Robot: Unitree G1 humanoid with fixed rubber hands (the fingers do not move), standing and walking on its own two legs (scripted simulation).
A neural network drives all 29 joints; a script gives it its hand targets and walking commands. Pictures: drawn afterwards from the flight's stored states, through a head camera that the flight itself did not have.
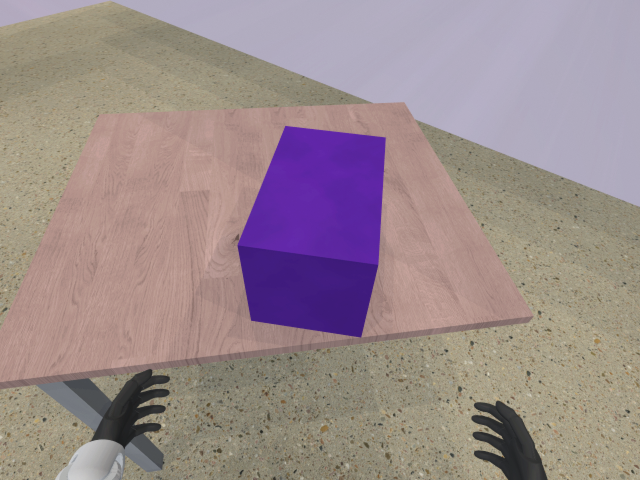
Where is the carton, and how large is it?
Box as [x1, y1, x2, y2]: [237, 126, 385, 336]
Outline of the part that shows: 285,126 237,245 251,320 360,336 378,263 385,137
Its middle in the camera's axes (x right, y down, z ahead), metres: +0.00 -0.02 +0.65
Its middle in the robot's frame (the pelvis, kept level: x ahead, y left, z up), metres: +0.50 +0.06 +0.01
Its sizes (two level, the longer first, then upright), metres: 0.291 0.180 0.185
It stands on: a table, 0.70 m high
